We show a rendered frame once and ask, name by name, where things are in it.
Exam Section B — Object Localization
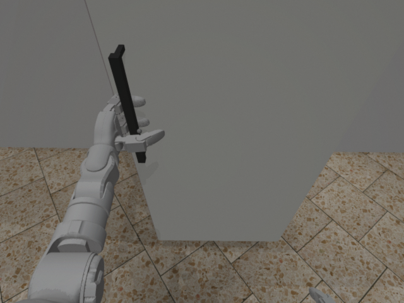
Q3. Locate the robot left forearm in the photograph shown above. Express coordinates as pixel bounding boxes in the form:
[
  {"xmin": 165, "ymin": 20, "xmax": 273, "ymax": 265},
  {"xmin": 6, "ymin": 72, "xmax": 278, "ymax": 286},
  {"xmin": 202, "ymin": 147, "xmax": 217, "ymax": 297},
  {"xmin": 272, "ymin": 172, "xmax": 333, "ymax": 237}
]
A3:
[{"xmin": 27, "ymin": 144, "xmax": 119, "ymax": 299}]

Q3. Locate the robot right hand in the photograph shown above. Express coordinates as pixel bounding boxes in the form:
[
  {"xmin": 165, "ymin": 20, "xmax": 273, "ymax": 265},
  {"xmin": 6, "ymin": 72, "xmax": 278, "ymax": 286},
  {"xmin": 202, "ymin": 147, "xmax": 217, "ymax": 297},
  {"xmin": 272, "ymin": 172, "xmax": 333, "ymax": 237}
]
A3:
[{"xmin": 309, "ymin": 287, "xmax": 336, "ymax": 303}]

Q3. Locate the handle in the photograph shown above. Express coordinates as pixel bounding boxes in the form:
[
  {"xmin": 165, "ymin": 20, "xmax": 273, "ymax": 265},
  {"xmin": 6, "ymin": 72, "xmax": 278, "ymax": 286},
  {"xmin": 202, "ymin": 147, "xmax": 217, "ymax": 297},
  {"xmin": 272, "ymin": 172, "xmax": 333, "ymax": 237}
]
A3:
[{"xmin": 108, "ymin": 45, "xmax": 146, "ymax": 163}]

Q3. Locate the fridge door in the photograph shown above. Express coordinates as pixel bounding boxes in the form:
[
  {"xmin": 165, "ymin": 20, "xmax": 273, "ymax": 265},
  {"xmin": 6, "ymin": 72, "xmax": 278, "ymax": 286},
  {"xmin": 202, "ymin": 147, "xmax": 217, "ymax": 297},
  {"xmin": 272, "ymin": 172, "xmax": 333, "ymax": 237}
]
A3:
[{"xmin": 85, "ymin": 0, "xmax": 404, "ymax": 242}]

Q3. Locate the left robot upper arm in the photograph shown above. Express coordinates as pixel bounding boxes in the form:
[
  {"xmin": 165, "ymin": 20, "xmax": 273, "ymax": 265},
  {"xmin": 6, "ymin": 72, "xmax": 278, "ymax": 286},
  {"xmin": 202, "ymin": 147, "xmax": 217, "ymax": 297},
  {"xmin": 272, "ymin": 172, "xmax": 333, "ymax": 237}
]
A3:
[{"xmin": 15, "ymin": 252, "xmax": 104, "ymax": 303}]

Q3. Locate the robot left hand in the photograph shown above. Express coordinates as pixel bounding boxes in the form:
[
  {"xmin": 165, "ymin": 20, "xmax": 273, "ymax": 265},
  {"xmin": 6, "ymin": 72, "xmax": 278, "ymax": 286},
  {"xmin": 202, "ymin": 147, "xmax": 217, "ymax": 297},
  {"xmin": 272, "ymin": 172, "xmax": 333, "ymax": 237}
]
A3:
[{"xmin": 93, "ymin": 93, "xmax": 165, "ymax": 155}]

